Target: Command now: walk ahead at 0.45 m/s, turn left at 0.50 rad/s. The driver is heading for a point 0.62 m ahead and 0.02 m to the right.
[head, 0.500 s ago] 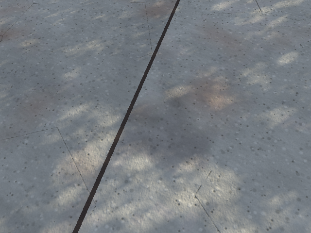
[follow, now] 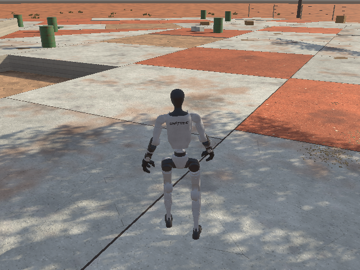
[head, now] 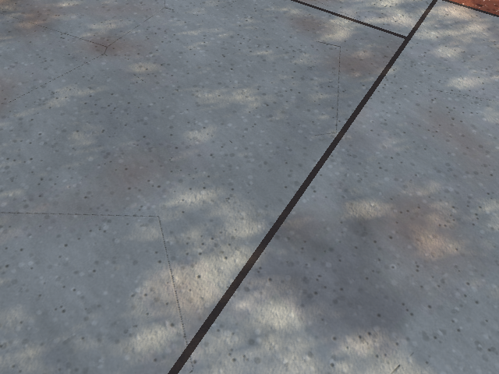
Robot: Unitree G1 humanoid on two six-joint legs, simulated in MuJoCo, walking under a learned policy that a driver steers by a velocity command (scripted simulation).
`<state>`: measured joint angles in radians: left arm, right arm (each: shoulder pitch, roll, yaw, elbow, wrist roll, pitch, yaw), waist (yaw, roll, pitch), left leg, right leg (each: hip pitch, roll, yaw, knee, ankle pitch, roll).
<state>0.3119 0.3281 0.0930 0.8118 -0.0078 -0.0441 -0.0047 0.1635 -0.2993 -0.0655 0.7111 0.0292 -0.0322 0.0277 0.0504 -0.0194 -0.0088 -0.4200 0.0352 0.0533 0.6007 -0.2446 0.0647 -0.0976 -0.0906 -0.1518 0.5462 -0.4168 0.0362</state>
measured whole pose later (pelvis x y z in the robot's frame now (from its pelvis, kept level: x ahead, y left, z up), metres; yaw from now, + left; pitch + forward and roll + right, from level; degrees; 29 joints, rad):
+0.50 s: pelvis +0.29 +0.03 -0.01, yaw +5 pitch +3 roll +0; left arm 0.05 0.27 0.04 0.69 -0.01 -0.10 -0.06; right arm 0.38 -0.31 -0.06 0.80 -0.01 -0.03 -0.03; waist -0.05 0.00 0.02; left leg 0.06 -0.04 -0.01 0.52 -0.48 0.05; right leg -0.52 0.06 -0.05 0.52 -0.03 -0.10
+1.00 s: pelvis +0.55 +0.07 +0.00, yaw -6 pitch +2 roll +0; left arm 0.29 0.29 0.04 0.79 -0.01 -0.02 0.01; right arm 0.09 -0.25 -0.02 0.66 -0.03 -0.10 0.01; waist 0.05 -0.02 0.03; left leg -0.46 -0.03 -0.01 0.50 -0.08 0.02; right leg -0.25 0.10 0.15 0.86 -0.56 0.00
